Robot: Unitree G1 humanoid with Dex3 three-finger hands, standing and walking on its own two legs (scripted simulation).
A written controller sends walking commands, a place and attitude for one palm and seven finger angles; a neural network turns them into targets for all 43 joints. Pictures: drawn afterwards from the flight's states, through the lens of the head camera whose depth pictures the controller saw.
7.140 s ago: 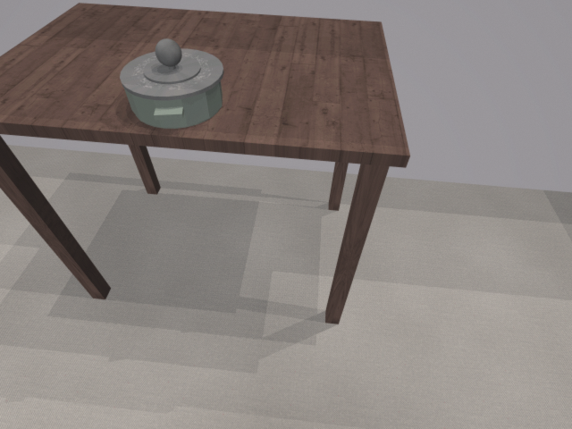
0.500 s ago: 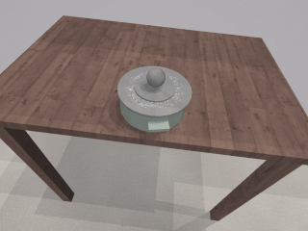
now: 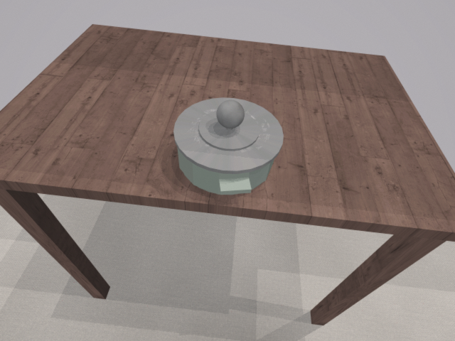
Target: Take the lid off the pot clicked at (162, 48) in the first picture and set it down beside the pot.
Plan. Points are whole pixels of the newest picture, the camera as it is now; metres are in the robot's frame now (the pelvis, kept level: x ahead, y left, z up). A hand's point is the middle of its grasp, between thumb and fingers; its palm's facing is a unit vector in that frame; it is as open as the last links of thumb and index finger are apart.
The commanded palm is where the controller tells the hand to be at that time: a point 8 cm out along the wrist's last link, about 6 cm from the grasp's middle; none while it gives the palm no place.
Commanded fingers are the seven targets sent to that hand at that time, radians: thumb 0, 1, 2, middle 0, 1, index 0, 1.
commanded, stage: shuffle to correct the standing spot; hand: left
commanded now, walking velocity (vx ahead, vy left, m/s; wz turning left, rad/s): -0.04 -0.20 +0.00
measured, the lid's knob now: (230, 114) +0.46 +0.04 +0.17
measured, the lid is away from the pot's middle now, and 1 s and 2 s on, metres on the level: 0.00 0.00 0.00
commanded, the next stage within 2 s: come to a stop and stand still in 0.38 s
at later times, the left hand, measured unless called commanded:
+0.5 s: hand out of the picture +0.00 +0.12 -0.19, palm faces +0.02 -0.98 -0.18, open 7.4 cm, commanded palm none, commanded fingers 0.00 0.90 0.90 -0.20 -0.30 -0.20 -0.30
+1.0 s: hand out of the picture +0.00 +0.15 -0.18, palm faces -0.02 -0.98 -0.20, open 7.4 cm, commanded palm none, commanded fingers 0.00 0.90 0.90 -0.20 -0.30 -0.20 -0.30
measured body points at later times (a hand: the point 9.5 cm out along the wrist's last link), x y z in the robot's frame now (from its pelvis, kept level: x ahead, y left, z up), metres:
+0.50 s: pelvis +0.00 -0.05 -0.01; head +0.02 -0.04 +0.44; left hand +0.01 +0.18 -0.17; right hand -0.02 -0.27 -0.17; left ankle -0.02 +0.05 -0.74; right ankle -0.01 -0.15 -0.74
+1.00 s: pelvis -0.01 -0.03 -0.01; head +0.00 -0.02 +0.44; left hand +0.00 +0.20 -0.16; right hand +0.01 -0.26 -0.16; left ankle -0.02 +0.04 -0.74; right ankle -0.01 -0.15 -0.74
